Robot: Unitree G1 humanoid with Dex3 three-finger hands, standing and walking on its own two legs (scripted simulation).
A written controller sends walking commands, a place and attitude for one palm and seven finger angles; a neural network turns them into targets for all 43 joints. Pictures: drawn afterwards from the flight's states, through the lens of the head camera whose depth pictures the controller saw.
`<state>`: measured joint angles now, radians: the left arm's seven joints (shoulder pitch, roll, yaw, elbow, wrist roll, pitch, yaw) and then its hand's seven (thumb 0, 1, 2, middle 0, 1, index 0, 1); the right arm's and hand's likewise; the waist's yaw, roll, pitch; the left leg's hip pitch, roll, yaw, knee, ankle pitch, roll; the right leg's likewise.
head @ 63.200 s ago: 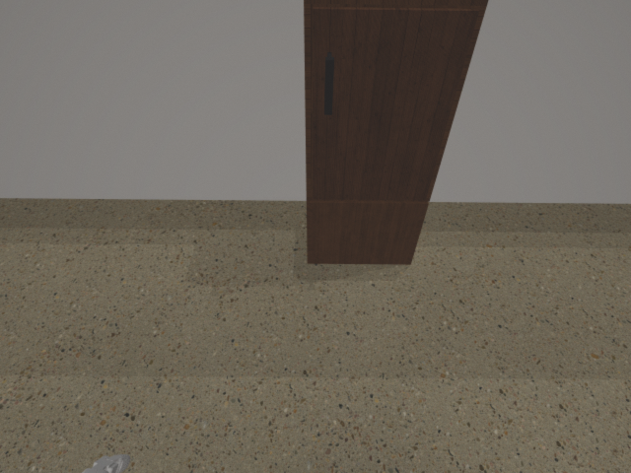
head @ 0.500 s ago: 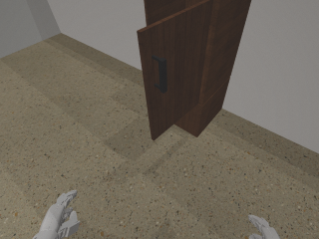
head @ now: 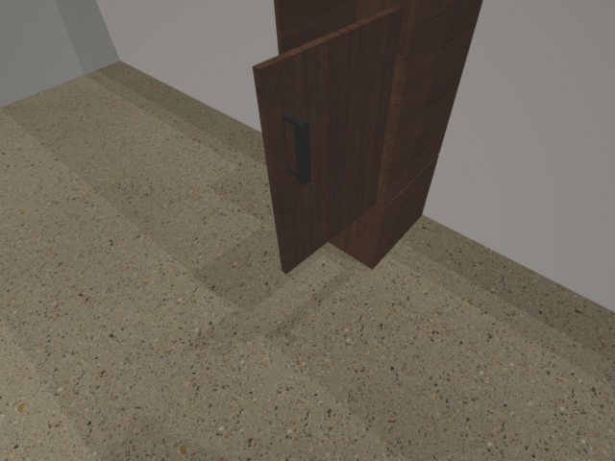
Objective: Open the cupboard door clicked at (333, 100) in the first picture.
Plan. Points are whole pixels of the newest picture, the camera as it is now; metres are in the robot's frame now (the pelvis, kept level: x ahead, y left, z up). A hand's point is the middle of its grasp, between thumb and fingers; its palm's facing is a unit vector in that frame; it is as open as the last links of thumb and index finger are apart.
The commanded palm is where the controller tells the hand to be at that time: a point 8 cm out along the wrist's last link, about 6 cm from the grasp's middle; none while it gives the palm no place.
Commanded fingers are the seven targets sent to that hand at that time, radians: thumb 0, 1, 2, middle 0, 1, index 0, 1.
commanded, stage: let the arm hang, fingers relaxed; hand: left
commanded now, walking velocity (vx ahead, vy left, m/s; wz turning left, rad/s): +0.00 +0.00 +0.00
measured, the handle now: (295, 149) +0.67 +0.06 +0.03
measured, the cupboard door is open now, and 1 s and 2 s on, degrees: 85 85 85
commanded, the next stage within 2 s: look to check the result in 0.42 s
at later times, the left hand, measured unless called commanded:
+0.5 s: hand out of the picture -0.01 +0.14 -0.18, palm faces +0.05 -0.98 -0.17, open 7.3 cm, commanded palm none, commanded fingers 0.00 0.90 0.90 -0.20 -0.30 -0.20 -0.30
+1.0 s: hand out of the picture +0.01 +0.15 -0.17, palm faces +0.05 -0.98 -0.18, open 7.4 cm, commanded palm none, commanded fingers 0.00 0.90 0.90 -0.20 -0.30 -0.20 -0.30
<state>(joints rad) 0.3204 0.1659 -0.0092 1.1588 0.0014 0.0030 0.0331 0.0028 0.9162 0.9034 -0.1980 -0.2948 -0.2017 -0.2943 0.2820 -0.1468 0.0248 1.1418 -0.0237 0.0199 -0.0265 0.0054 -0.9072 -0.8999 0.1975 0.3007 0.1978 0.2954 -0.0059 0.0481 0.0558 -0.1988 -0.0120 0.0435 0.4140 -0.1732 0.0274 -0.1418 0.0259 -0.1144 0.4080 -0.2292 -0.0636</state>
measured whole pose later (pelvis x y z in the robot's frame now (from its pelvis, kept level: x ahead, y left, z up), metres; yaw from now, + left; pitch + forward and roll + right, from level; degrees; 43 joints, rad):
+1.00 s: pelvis +0.03 -0.01 +0.00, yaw +0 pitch -2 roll +1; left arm 0.31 0.11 0.00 1.16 0.00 -0.02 0.04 0.00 0.91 0.90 -0.20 -0.29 -0.20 -0.29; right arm 0.28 -0.12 0.02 1.16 -0.02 0.00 -0.05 0.00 -0.91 -0.90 0.20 0.30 0.20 0.30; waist 0.00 0.02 0.05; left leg -0.15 0.00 0.04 0.39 -0.21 0.01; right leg -0.09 0.04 -0.11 0.38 -0.26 -0.07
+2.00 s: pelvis +0.04 -0.02 +0.00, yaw -1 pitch -2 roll +1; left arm 0.30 0.12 0.00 1.16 0.00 -0.02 0.04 0.00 0.91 0.90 -0.20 -0.29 -0.20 -0.29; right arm 0.28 -0.14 0.02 1.17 -0.02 0.00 -0.05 0.00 -0.91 -0.90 0.20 0.30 0.20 0.30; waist 0.00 0.01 0.06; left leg -0.13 0.00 0.05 0.38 -0.21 0.00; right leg -0.07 0.05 -0.10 0.36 -0.26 -0.08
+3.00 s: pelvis +0.04 -0.02 +0.00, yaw -1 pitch -2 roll +1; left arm 0.30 0.12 0.00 1.15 0.00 -0.02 0.04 0.00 0.91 0.90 -0.20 -0.29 -0.20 -0.29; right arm 0.27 -0.13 0.02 1.17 -0.02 0.00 -0.05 0.00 -0.91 -0.90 0.20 0.30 0.20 0.30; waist 0.00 0.01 0.06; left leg -0.13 0.00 0.05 0.37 -0.22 0.00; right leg -0.06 0.05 -0.10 0.35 -0.26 -0.08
